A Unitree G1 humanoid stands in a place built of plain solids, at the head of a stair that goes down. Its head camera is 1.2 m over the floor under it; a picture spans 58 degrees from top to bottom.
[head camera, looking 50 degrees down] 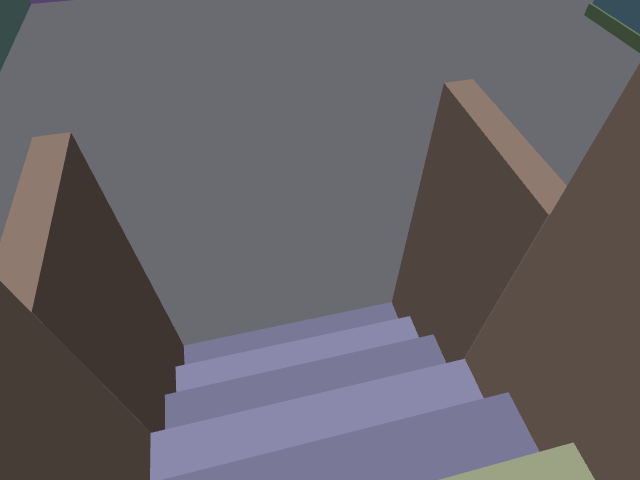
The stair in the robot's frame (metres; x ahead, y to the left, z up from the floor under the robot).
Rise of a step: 0.19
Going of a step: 0.21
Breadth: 1.20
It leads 13 degrees to the left of straight ahead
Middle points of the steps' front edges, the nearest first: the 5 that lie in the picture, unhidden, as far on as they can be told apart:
0.39 -0.03 -0.19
0.59 0.01 -0.38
0.80 0.06 -0.57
1.00 0.11 -0.76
1.21 0.16 -0.96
